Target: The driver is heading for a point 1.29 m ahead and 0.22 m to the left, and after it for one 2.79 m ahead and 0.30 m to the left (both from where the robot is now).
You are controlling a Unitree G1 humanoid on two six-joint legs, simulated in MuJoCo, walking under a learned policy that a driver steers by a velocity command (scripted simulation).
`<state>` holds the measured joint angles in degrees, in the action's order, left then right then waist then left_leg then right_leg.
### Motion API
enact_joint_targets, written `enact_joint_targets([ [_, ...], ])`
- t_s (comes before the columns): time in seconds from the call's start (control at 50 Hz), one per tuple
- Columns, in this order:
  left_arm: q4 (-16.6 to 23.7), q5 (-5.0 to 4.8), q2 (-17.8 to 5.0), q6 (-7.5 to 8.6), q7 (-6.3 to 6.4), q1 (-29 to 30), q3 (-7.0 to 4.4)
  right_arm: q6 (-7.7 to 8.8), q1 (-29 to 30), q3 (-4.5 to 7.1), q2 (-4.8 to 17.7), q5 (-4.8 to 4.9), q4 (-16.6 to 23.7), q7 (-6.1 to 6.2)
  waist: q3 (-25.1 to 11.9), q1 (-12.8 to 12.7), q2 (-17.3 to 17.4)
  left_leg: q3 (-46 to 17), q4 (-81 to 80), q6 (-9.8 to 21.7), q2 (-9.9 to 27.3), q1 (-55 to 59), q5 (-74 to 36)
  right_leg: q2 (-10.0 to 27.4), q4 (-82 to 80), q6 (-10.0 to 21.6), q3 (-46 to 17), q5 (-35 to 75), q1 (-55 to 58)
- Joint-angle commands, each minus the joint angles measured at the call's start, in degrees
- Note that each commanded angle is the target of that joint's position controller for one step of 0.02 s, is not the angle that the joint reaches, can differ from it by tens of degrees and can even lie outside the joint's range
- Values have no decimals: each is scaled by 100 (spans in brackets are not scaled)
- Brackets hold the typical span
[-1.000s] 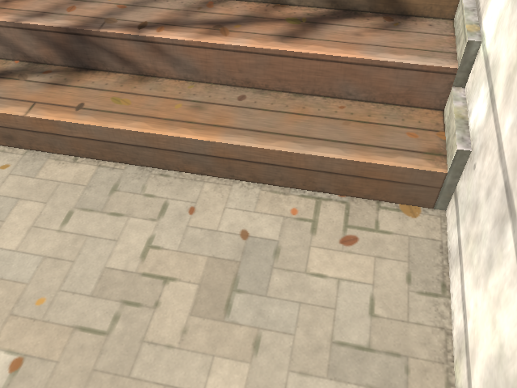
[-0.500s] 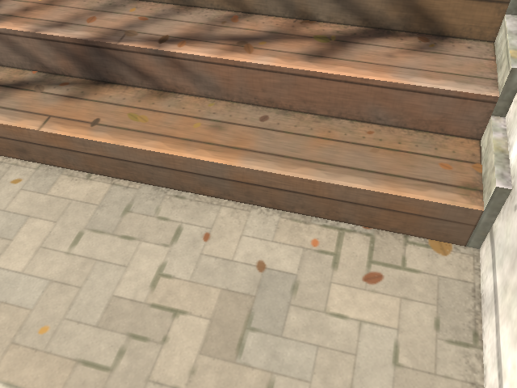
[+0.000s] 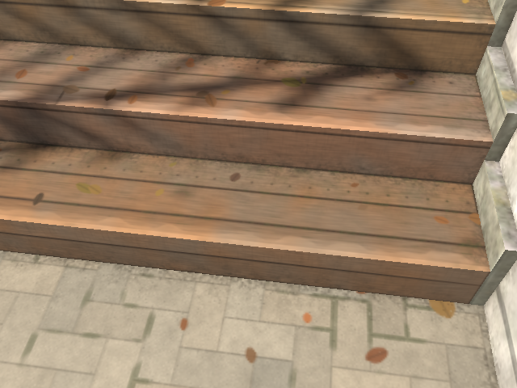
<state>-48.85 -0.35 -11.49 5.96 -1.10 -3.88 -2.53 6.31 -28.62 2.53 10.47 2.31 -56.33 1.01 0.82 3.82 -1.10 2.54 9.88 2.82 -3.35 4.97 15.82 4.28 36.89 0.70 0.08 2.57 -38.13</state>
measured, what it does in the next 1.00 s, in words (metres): walks ahead: right foot, then left foot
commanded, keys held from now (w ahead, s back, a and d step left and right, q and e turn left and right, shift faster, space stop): w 0.96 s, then no key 0.04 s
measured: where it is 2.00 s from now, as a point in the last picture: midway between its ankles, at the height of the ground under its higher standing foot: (234, 351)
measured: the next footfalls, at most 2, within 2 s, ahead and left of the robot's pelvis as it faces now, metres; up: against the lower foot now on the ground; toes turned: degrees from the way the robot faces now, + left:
right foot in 0.12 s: +0.30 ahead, -0.12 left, +0.00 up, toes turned +0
left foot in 0.62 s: +0.52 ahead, +0.10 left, +0.00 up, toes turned +2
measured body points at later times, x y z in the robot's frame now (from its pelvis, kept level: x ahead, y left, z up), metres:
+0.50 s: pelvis +0.31 -0.01 +0.01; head +0.33 -0.01 +0.46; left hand +0.27 +0.24 -0.14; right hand +0.50 -0.24 -0.10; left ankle +0.45 +0.12 -0.70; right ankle +0.26 -0.11 -0.74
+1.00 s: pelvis +0.52 +0.05 +0.01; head +0.54 +0.06 +0.46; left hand +0.65 +0.28 -0.13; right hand +0.48 -0.20 -0.13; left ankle +0.48 +0.10 -0.74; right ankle +0.59 -0.08 -0.68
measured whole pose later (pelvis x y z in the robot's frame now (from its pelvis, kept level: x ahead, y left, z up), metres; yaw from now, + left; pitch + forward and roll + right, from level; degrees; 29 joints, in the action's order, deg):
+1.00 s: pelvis +0.52 +0.05 +0.01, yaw +0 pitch +0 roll +0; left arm -56.1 2.4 -13.0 1.5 -1.3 -5.8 -0.3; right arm 5.2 -24.3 0.2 11.4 -1.0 -59.1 0.6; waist 1.0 2.4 -1.9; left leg 3.7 13.1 6.1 -5.0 -2.8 10.6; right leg 2.6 51.6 1.0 3.0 -10.7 -31.1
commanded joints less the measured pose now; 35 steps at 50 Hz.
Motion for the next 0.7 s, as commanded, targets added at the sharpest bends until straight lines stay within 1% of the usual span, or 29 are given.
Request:
enact_joint_targets([
  [0.02, 412, -50, -376, 69, -61, 671, 26, 83, 55, 292, 1113, 91, 206, 30, 1053, -156, 375, -611, -758, 902, 1579, -724, -1262, -80, -847, -28, 20, 383, 381],
  [0.06, 373, -68, -570, 76, -65, 538, -13, 19, 45, 319, 1106, 22, 156, 0, 832, -268, 462, -536, -336, 784, 1662, -91, -2144, -161, -1012, 105, 29, 161, 590],
  [0.08, 309, -92, -727, 69, -49, 275, -65, -32, 104, 347, 1192, -53, 176, -24, 555, -424, 593, -483, 142, 709, 1656, 177, -3169, -299, -960, 209, 107, -75, 925],
  [0.1, 145, -119, -941, 44, -33, -303, -156, -102, 204, 360, 1245, -132, 206, -56, 101, -734, 712, -382, 985, 611, 1559, 335, -4260, -485, -860, 354, 227, -297, 1555],
  [0.12, -144, -118, -1200, -1, -1, -1216, -280, -170, 311, 342, 1239, -168, 259, -81, -494, -1181, 745, -181, 2222, 425, 1311, 79, -4908, -681, -736, 505, 380, -436, 2651],
  [0.14, -322, -45, -1575, -52, 40, -2095, -363, -187, 272, 252, 1068, -210, 406, -78, -1276, -1438, 184, -123, 3996, 201, 1073, -1135, -3578, 207, -393, 858, -790, -542, 4247],
  [0.16, -487, 133, -1924, -29, -47, -2587, -427, -98, -726, -30, -14, -122, 368, -185, -2245, -834, -1905, -468, 6141, -134, -121, -3056, 1067, 1643, -1318, 1999, -3942, -2369, 5856],
  [0.18, -460, 143, -1226, 72, -105, -2256, -267, 39, -426, 54, 588, 83, 335, -133, -2201, -947, -1216, -1351, 6797, 20, 59, -3488, 1504, 1571, -2051, 1782, -4602, -3221, 5695],
  [0.2, -339, 83, -1053, 127, -101, -1653, -212, 115, 284, 130, 959, 250, 574, -107, -1228, -908, -962, -1151, 6944, 67, 285, -3919, 1136, 1470, -2183, 1478, -3757, -2659, 4983],
  [0.22, -199, 81, -968, 154, -95, -1136, -161, 153, 701, 128, 1076, 216, 684, -36, -829, -773, -323, -1069, 6665, 84, 569, -3765, 644, 1281, -2252, 1310, -3045, -1693, 4290],
  [0.24, -175, 92, -905, 177, -84, -860, -144, 152, 993, 170, 1119, 125, 726, 22, -471, -671, -68, -976, 6309, 57, 792, -3654, 293, 1128, -2330, 1232, -2459, -851, 3675],
  [0.26, -215, 129, -808, 199, -66, -815, -86, 98, 1023, 185, 1074, 76, 743, 42, -384, -519, -150, -985, 6071, 34, 956, -3350, 80, 949, -2430, 1176, -2064, -426, 3325],
  [0.28, -308, 117, -750, 197, -69, -920, -57, 42, 1007, 168, 952, 61, 741, 44, -324, -473, -233, -931, 5809, -2, 1004, -3256, -9, 856, -2547, 1189, -1868, -233, 3239],
  [0.32, -448, 26, -869, 193, -41, -1125, -54, -51, 1159, 123, 786, 39, 780, 48, -70, -446, -262, -723, 5070, -127, 1079, -3367, -41, 759, -2801, 1258, -1500, -104, 3164],
  [0.34, -485, -11, -1005, 189, -11, -1179, -74, -89, 1424, 93, 744, 16, 863, 41, 82, -482, -229, -623, 4680, -214, 1120, -3502, -105, 779, -2940, 1296, -1408, -170, 3108],
  [0.36, -673, 71, -875, 114, 29, -1623, -79, -184, 1744, -3, 541, -651, 940, -154, 306, -515, 261, -161, 4257, -261, 812, -3522, -409, 628, -2935, 1239, -1056, 51, 2819],
  [0.38, -711, 81, -949, 124, 22, -1847, -80, -224, 1795, -90, 246, -719, 1040, -234, 289, -505, -32, -114, 3835, -239, 811, -3387, -660, 541, -2950, 1237, -826, 295, 2756],
  [0.42, -673, 65, -957, 150, -42, -1778, -93, -262, 2032, -101, 372, -531, 1114, -301, 193, -494, -314, 14, 3324, -220, 774, -3160, -1236, 467, -2946, 1123, -583, 237, 2696],
  [0.46, -677, 29, -963, 147, -49, -1794, -98, -247, 2319, -68, 605, -385, 1222, -271, 261, -549, -458, 20, 2928, -241, 751, -3003, -1473, 541, -3024, 1057, -605, -97, 2712],
  [0.48, -688, 75, -1137, 116, -65, -1722, -139, -287, 2415, -67, 704, -417, 1224, -259, 209, -516, -450, -40, 2742, -201, 755, -2897, -1533, 562, -2969, 1048, -593, -10, 2795],
  [0.52, -693, 24, -1156, 71, -53, -1667, -149, -274, 2377, -40, 804, -455, 1223, -237, 167, -427, -444, -60, 2565, -150, 697, -2733, -1294, 701, -2728, 987, -622, 148, 2996],
  [0.54, -744, 9, -1055, 62, -7, -1660, -112, -230, 2422, -47, 864, -472, 1249, -251, 241, -452, -406, -105, 2426, -140, 699, -2550, -1147, 757, -2654, 905, -640, -64, 2967],
  [0.58, -807, 11, -1061, -1, 53, -1510, -97, -130, 2016, -2, 903, -517, 1093, -191, 196, -197, -218, 1, 1917, -68, 577, -2038, -785, 632, -2047, 746, -569, 96, 3031],
  [0.6, -766, 93, -837, -26, 62, -1445, -37, -79, 1264, 61, 1007, -564, 794, -149, -199, 75, 57, -137, 1554, 4, 600, -1295, -746, 284, -1000, 588, -313, 467, 3020],
  [0.62, -591, 110, -633, -42, 93, -1514, 39, -19, 453, 163, 1501, -639, 637, -93, -685, 239, 963, -1407, 1052, 172, 1637, -421, -915, -204, 592, 417, 56, -774, 2359],
  [0.64, -629, -41, -246, -76, 117, -2382, 147, -28, 181, 330, 2146, -480, 519, -130, -966, -94, 2446, -3440, 288, 724, 2573, 527, -1008, -948, 1835, 325, 231, -3156, 865],
  [0.66, -828, 105, -730, -153, 153, -2464, 72, -108, 559, 268, 1672, -341, 548, -173, -838, -329, 1358, -3700, 135, 802, 2496, 160, -51, -604, 2550, 420, -204, -3096, 667],
  [0.68, -820, 157, -794, -165, 107, -2096, 55, -109, 1105, 148, 1191, -306, 698, -216, -425, -453, 644, -3050, 96, 719, 2204, -386, 337, -341, 2619, 468, -298, -2539, 674],
  [0.7, -826, 168, -812, -184, 72, -1845, 27, -67, 1383, 71, 918, -351, 708, -212, -113, -504, 462, -2581, -58, 557, 1926, -768, -12, -179, 2548, 419, -270, -2119, 728],
])
Velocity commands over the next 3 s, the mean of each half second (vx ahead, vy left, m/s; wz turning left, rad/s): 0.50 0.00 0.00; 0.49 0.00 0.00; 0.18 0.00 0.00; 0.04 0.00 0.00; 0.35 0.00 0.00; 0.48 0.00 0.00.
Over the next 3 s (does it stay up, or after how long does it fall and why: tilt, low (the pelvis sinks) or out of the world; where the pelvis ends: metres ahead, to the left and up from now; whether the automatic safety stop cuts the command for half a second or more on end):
stays up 0.97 0.15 0.16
